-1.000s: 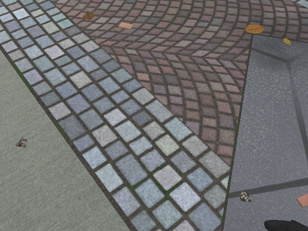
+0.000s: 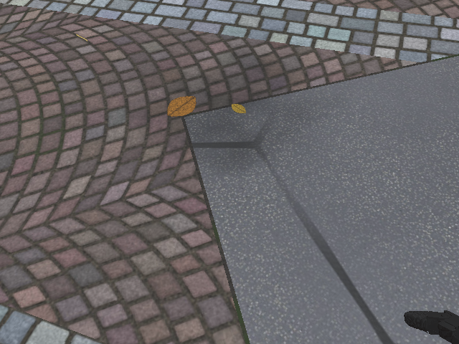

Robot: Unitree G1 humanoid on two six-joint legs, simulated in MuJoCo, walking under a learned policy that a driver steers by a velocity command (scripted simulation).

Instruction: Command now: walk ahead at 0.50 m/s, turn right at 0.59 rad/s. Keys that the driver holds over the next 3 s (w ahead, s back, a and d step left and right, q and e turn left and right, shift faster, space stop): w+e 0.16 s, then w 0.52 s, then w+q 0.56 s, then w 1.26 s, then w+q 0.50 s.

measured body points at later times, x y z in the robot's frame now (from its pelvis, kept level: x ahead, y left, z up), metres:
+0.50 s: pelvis +0.27 +0.02 +0.00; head +0.30 +0.01 +0.45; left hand +0.53 +0.20 -0.08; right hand +0.20 -0.26 -0.13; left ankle +0.21 +0.15 -0.74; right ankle +0.39 -0.17 -0.70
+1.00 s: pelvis +0.52 -0.09 +0.00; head +0.54 -0.09 +0.45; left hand +0.59 +0.19 -0.12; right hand +0.66 -0.36 -0.11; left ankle +0.72 +0.06 -0.69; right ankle +0.42 -0.16 -0.74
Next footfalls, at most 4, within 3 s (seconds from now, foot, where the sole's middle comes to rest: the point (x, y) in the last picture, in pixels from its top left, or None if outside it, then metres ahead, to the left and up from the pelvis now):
0.10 left None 0.25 0.14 -0.78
0.62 right None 0.46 -0.17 -0.78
1.16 left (264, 241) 0.79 0.02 -0.78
1.66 right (317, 168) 1.11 -0.17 -0.78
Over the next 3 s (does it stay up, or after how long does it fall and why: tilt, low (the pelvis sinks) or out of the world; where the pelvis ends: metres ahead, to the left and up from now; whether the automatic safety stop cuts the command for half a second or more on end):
stays up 1.64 0.01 0.00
